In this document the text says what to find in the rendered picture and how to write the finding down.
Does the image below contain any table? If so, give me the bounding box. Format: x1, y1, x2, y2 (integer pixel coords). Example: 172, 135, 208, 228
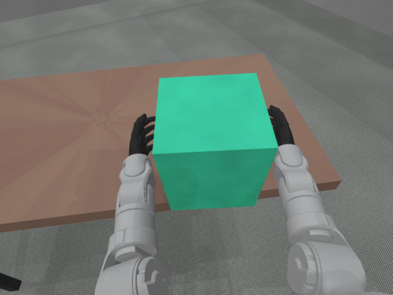
0, 53, 342, 291

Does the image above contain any right robot forearm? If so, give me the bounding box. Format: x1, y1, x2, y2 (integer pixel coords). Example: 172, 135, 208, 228
273, 144, 366, 289

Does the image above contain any carton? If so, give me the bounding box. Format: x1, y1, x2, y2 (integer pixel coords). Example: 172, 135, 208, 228
152, 73, 279, 210

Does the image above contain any right robot hand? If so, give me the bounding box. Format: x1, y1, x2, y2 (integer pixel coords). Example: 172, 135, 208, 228
267, 105, 295, 146

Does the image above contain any left robot upper arm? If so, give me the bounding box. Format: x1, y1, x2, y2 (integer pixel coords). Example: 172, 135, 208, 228
95, 256, 169, 295

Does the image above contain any left robot forearm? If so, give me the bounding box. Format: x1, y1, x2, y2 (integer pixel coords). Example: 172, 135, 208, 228
95, 154, 158, 289

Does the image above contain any right robot upper arm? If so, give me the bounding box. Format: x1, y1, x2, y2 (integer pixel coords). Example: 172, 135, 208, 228
287, 240, 391, 295

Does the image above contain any left robot hand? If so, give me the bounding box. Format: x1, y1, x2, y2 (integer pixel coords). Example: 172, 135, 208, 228
129, 114, 156, 156

